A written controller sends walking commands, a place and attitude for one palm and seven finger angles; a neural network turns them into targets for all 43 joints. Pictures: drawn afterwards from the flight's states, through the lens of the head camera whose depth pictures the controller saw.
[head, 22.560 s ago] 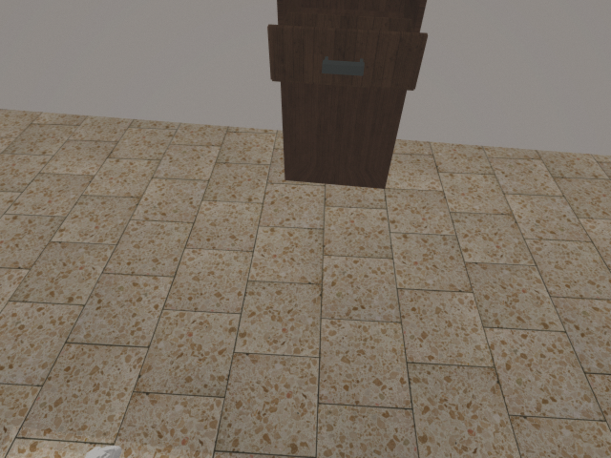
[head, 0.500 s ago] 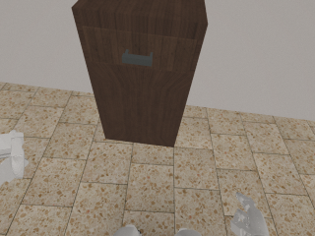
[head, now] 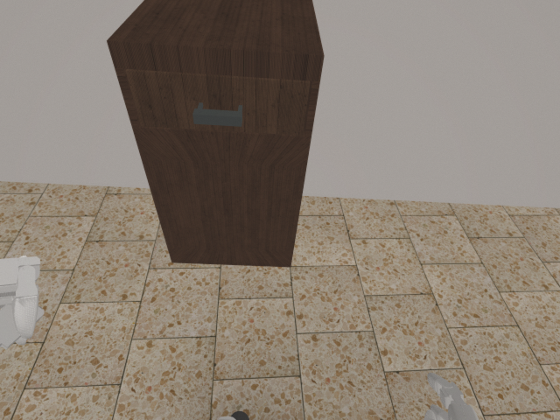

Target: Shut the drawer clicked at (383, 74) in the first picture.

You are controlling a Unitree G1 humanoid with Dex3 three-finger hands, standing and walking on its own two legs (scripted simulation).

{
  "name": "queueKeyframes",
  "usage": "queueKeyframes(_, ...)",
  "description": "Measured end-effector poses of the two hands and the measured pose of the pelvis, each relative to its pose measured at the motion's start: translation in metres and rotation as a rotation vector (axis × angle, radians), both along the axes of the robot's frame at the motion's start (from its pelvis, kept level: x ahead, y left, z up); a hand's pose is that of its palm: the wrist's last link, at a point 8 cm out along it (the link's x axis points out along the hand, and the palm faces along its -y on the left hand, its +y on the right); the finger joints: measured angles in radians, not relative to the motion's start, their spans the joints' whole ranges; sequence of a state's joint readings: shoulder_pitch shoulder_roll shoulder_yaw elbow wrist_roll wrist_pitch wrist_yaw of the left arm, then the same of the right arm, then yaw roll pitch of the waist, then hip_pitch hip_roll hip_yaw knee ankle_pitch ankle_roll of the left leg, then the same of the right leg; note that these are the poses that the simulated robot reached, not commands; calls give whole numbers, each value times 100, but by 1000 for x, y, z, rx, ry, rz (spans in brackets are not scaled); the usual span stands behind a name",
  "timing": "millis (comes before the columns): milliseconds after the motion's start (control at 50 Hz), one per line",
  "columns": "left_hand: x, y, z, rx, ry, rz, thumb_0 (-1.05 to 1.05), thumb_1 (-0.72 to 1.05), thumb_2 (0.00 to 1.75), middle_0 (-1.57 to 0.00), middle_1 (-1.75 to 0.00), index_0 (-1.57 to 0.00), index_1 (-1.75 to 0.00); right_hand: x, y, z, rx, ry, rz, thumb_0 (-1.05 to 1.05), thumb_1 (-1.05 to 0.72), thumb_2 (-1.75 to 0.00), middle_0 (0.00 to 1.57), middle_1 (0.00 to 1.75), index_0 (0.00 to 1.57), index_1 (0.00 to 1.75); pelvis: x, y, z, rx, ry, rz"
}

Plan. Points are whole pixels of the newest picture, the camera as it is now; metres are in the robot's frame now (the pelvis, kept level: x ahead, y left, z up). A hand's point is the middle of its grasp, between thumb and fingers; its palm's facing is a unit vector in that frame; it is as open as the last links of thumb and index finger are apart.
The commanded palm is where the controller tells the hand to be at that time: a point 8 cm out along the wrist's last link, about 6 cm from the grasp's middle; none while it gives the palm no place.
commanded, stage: stop stepping back and stand still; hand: left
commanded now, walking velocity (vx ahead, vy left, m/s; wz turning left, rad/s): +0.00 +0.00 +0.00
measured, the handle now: (219, 112) +0.84 +0.16 +0.00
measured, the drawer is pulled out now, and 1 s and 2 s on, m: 0.00 0.00 0.00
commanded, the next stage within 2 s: let the arm hang, fingers relaxed in 0.44 s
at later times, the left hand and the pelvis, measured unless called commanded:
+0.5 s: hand (5, 324) +0.18 +0.27 +0.16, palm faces +0.37 -0.82 -0.43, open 3.2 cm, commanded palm +0.13 +0.30 +0.18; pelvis -0.01 +0.03 +0.00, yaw -2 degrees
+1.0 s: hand out of the picture -0.06 +0.21 -0.17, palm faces +0.03 -0.97 -0.23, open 4.1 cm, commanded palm none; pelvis -0.03 +0.01 +0.01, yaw +1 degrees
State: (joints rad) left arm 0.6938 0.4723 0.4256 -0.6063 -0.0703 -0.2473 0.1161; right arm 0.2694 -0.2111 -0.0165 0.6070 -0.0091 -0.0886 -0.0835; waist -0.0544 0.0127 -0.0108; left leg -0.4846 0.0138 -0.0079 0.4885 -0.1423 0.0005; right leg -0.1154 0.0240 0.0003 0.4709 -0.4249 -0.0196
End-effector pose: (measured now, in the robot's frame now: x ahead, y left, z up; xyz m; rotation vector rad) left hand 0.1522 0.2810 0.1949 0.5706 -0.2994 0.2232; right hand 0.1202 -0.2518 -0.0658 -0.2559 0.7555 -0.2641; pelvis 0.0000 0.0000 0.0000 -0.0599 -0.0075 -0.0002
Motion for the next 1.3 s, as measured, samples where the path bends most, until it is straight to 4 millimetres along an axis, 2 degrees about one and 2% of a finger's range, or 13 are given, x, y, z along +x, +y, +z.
queueKeyframes(80, -14, 11, -6, -47, -52, 51, 2, 88, 90, -141, -160, -140, -160, -6, -1, -6, -38, 14, 7, 1, -90, -90, 20, 30, 21, 30, 2, 10, -7, -7, -10, -57)
queueKeyframes(160, 0, 18, -22, -154, -84, 94, 2, 88, 90, -141, -160, -141, -160, -6, 13, -5, -26, -6, 10, 1, -91, -90, 20, 30, 20, 30, -8, 15, -5, 22, -28, -46)
queueKeyframes(240, 6, 6, -13, -134, -55, 51, 2, 89, 90, -141, -160, -140, -160, -3, 35, 8, 43, -69, 54, 1, -91, -90, 20, 30, 20, 30, -18, 11, 5, 34, -19, -49)
queueKeyframes(340, -12, -12, 3, -25, -10, -47, 2, 89, 90, -141, -160, -140, -160, 1, 46, 6, 93, -91, 87, 1, -90, -90, 20, 30, 21, 30, -23, 10, 4, 30, -4, -53)
queueKeyframes(540, -8, 29, -19, -91, 33, 129, 2, 88, 90, -141, -160, -140, -160, 1, 42, -9, 51, 7, 59, 1, -90, -90, 20, 30, 21, 30, -11, 25, 4, 57, -8, -46)
queueKeyframes(580, 5, 31, -45, -93, 134, 116, 1, 89, 90, -141, -160, -140, -160, 4, 41, -15, 75, 8, 100, 1, -90, -90, 20, 30, 21, 30, -14, 27, 4, 56, 12, -24)
queueKeyframes(660, 13, 36, -165, -209, 638, 190, 1, 90, 90, -136, -156, -136, -156, 2, 30, -38, 100, 118, 126, 1, -90, -90, 20, 30, 21, 30, -23, 27, -2, 59, 25, -5)
queueKeyframes(740, -37, 9, -269, -333, 1093, 232, 1, 90, 90, -126, -147, -126, -146, -19, 17, -44, 91, 204, 81, 1, -90, -90, 20, 30, 21, 30, -28, 21, -3, 53, 7, -2)
queueKeyframes(840, -123, -36, -332, -466, 1454, 264, 2, 90, 90, -109, -130, -109, -129, -64, 3, -45, 53, 376, 26, 1, -91, -90, 20, 30, 21, 30, -28, 15, 1, 44, -11, 4)
queueKeyframes(960, -198, -24, -336, -517, 1616, 433, 2, 90, 90, -87, -107, -86, -108, -117, 2, -54, 59, 585, -8, 1, -91, -90, 20, 30, 20, 30, -27, 9, 6, 36, -11, 17)
queueKeyframes(1060, -235, -19, -326, -493, 1713, 507, 1, 90, 90, -68, -85, -67, -85, -142, 12, -64, 111, 658, -33, 1, -91, -90, 20, 30, 20, 30, -25, 7, 8, 38, -16, 15)
queueKeyframes(1160, -238, -21, -321, -482, 1726, 527, 1, 90, 90, -49, -63, -48, -63, -152, 25, -72, 163, 678, -42, 0, -91, -90, 20, 30, 20, 30, -22, 6, 8, 42, -24, 11)
queueKeyframes(1300, -204, -39, -326, -503, 1652, 472, 1, 90, 90, -29, -40, -28, -40, -149, 39, -78, 210, 664, -39, 0, -91, -90, 20, 30, 20, 30, -18, 4, 8, 48, -28, 8)
